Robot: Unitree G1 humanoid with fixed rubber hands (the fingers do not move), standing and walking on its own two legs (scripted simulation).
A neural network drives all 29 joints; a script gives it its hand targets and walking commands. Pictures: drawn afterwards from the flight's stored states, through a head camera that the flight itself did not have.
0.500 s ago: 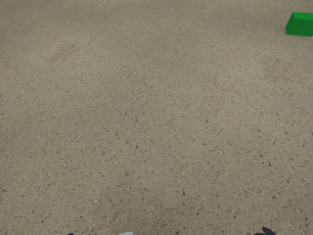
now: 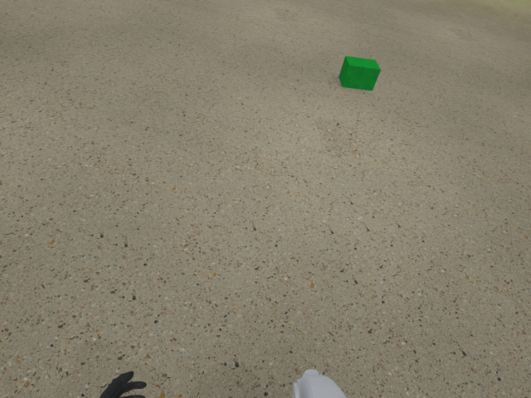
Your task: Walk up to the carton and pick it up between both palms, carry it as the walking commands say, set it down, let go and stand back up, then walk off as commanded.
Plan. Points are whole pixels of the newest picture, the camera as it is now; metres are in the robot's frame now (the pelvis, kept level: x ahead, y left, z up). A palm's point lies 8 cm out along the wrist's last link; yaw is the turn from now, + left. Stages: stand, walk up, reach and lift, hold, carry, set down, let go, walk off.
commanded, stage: walk up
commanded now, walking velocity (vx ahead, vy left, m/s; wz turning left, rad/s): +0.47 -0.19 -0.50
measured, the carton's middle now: (358, 73) +2.67 -1.00 -0.68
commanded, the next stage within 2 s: none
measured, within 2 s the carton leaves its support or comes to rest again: neither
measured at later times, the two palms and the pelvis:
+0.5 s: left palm (175, 366) +0.21 +0.13 -0.09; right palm (438, 290) +0.36 -0.39 -0.11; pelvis +0.24 -0.12 +0.01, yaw -13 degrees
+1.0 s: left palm (222, 193) +0.64 +0.08 -0.14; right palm (430, 263) +0.44 -0.41 -0.12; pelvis +0.53 -0.16 +0.00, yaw -16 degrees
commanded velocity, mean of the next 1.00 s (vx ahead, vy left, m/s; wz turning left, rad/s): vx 0.50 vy -0.10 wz -0.28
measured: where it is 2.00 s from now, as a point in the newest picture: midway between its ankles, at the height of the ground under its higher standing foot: (314, 246)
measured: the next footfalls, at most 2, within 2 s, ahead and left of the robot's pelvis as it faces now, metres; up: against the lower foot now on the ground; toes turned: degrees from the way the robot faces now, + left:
right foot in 0.18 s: +0.21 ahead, -0.18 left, +0.00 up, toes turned -11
left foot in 0.80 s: +0.59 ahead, -0.05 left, +0.00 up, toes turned -7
